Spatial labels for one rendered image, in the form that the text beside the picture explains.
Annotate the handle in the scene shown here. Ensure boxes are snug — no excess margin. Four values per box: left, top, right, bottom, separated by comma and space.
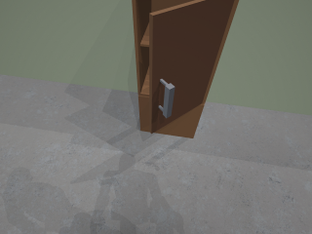
158, 79, 176, 118

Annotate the cupboard door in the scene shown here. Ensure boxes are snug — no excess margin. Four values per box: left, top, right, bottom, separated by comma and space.
149, 0, 235, 134

